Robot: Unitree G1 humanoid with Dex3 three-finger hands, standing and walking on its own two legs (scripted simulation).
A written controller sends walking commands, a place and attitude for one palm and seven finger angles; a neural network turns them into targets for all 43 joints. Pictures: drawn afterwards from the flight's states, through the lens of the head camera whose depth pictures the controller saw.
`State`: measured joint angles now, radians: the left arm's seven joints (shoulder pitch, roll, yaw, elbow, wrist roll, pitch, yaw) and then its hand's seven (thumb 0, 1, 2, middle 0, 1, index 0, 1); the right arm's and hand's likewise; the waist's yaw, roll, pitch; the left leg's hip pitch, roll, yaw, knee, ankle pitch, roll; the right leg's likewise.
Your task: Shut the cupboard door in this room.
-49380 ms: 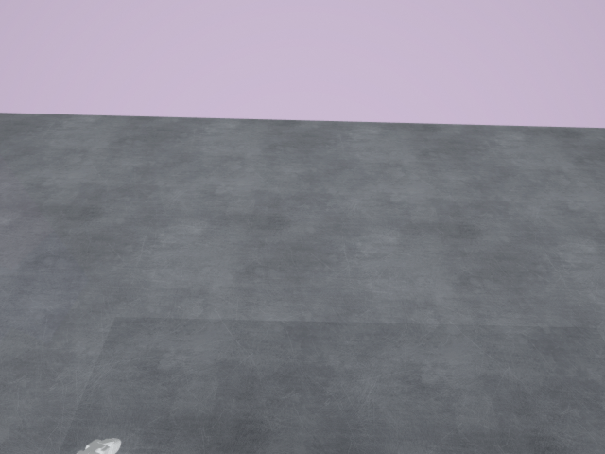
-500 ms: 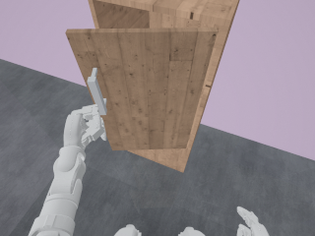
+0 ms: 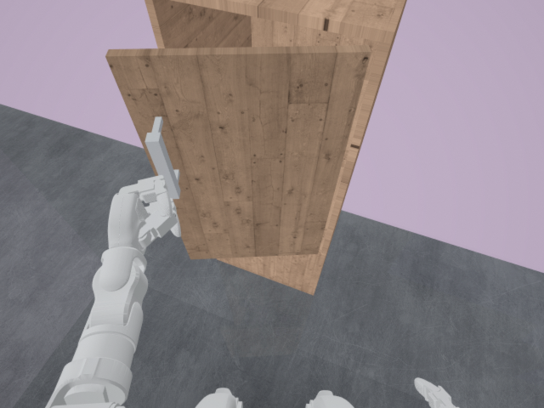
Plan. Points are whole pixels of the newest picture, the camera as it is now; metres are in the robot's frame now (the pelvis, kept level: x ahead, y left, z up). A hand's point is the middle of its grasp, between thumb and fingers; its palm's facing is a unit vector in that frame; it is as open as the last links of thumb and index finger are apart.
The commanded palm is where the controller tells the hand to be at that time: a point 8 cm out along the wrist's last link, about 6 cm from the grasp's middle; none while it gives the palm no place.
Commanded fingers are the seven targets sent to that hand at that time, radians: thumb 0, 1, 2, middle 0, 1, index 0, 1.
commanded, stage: push the door shut along its arc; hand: left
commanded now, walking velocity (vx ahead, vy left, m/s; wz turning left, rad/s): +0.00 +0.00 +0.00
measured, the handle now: (166, 160) +0.49 +0.19 +0.06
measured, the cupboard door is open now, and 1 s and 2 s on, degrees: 24 11 1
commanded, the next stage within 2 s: pull the fist back off the door in 1.96 s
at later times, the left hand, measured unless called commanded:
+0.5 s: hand (181, 186) +0.43 +0.16 +0.07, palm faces -0.03 -1.00 -0.02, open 3.1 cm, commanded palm +0.41 +0.20 +0.07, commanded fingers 0.00 0.90 0.90 -1.30 -1.50 -1.30 -1.50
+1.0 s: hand (196, 160) +0.49 +0.14 +0.07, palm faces -0.17 -0.99 -0.02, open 3.1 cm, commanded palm +0.49 +0.18 +0.07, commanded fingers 0.00 0.90 0.90 -1.30 -1.50 -1.30 -1.50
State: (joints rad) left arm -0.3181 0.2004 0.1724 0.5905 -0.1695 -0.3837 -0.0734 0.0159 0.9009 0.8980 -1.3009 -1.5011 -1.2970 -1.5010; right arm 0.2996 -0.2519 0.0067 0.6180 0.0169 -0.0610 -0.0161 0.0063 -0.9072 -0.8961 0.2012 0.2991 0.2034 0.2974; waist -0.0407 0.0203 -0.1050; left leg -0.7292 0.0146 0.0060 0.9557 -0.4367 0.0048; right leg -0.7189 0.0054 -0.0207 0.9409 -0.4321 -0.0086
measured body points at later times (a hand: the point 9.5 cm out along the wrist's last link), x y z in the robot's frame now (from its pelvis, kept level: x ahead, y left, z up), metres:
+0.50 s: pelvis -0.01 +0.00 -0.01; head +0.07 +0.01 +0.44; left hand +0.43 +0.21 +0.07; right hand +0.08 -0.25 -0.12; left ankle +0.02 +0.12 -0.68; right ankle +0.02 -0.12 -0.68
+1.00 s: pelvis -0.02 +0.01 -0.03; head +0.10 +0.02 +0.41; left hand +0.49 +0.19 +0.07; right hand +0.01 -0.27 -0.14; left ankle +0.02 +0.12 -0.68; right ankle +0.02 -0.12 -0.68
